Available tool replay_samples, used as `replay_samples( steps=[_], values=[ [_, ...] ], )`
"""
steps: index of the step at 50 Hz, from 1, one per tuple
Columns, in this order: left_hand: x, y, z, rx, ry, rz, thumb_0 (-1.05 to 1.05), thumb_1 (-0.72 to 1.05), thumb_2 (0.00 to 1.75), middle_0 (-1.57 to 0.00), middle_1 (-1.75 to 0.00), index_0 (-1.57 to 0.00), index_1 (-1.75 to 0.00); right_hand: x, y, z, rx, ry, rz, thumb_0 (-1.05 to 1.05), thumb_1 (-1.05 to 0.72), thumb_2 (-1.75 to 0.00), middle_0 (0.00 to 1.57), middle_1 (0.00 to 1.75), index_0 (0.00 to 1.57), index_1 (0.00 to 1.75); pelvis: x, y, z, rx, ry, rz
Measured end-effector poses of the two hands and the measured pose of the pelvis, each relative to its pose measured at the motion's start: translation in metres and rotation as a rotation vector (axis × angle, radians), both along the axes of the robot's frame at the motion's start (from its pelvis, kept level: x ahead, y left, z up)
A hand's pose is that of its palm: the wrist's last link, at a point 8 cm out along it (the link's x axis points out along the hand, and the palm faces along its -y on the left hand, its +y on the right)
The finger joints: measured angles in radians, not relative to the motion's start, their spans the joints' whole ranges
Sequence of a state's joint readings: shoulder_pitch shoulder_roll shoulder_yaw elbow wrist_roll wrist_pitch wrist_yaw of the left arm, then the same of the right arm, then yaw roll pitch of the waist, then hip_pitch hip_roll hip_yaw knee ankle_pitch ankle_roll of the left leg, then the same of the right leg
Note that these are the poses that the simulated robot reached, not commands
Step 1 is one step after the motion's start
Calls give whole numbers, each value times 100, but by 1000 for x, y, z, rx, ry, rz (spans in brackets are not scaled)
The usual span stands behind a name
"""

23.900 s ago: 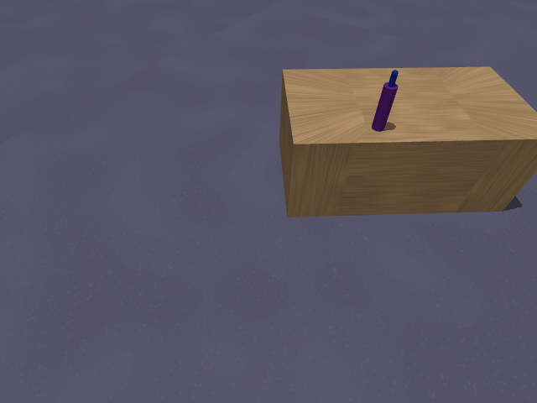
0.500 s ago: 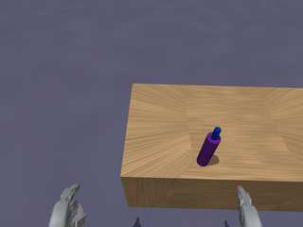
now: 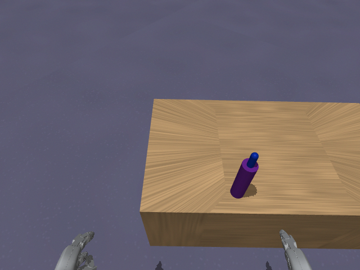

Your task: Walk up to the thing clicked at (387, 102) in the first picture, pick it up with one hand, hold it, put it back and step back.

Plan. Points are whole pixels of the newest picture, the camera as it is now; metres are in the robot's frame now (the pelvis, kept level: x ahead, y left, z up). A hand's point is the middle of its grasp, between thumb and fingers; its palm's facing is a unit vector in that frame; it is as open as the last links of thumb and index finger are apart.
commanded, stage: home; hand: right
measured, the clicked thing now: (245, 175) +0.44 -0.20 -0.16
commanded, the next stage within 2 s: stand in 0.74 s
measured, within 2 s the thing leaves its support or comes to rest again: neither
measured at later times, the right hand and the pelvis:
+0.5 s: hand out of the picture +0.07 -0.25 -0.11, palm faces -0.04 +0.93 -0.37, open 17.5 cm; pelvis +0.00 +0.00 +0.04, yaw +0 degrees
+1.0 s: hand out of the picture +0.04 -0.24 -0.11, palm faces -0.05 +0.93 -0.36, open 16.3 cm; pelvis -0.01 +0.01 +0.05, yaw +0 degrees
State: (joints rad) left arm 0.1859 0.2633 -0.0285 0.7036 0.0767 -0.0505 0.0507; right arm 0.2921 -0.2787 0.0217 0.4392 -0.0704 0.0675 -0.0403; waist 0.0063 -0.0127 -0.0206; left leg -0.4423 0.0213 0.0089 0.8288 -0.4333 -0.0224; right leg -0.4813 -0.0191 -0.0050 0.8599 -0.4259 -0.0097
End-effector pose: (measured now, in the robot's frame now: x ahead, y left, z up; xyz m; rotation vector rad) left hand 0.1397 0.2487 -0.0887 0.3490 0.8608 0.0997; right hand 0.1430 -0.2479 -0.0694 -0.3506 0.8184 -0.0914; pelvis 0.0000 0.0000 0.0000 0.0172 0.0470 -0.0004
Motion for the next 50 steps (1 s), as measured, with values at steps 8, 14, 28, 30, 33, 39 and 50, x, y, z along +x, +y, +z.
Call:
replay_samples(
  steps=[8,14,28,30,33,39,50],
  values=[
    [-29,32,-1,19,146,77,1,90,90,-20,-31,-21,-30,-37,-34,-13,-35,164,-73,-1,54,-5,6,5,6,5,6,-1,11,-13,-31,-1],
    [-51,39,-2,20,237,122,1,90,90,-20,-31,-21,-30,-60,-43,-13,-46,260,-113,-1,54,-5,5,5,5,5,8,-3,21,-16,-54,-1],
    [-76,33,2,-22,330,154,0,90,90,-20,-31,-21,-30,-84,-42,-6,-45,357,-148,-1,55,-4,5,5,5,5,2,-1,40,-23,-99,-1],
    [-78,34,3,-22,331,156,0,90,90,-20,-31,-21,-30,-85,-42,-4,-45,358,-150,-1,55,-4,5,5,5,5,0,-1,41,-23,-105,-1],
    [-81,36,4,-20,332,160,0,90,90,-20,-31,-21,-30,-87,-42,-3,-46,360,-151,-1,55,-4,6,5,5,5,-3,0,43,-23,-111,0],
    [-89,43,6,-13,342,171,0,90,90,-20,-31,-21,-30,-94,-43,-2,-47,374,-155,-1,55,-4,6,5,5,5,-9,2,44,-24,-117,2],
    [-106,52,5,-7,393,181,0,90,89,-20,-30,-21,-30,-109,-40,-3,-48,427,-170,-1,39,-19,13,16,13,16,-13,8,45,-24,-107,0]
  ],
)
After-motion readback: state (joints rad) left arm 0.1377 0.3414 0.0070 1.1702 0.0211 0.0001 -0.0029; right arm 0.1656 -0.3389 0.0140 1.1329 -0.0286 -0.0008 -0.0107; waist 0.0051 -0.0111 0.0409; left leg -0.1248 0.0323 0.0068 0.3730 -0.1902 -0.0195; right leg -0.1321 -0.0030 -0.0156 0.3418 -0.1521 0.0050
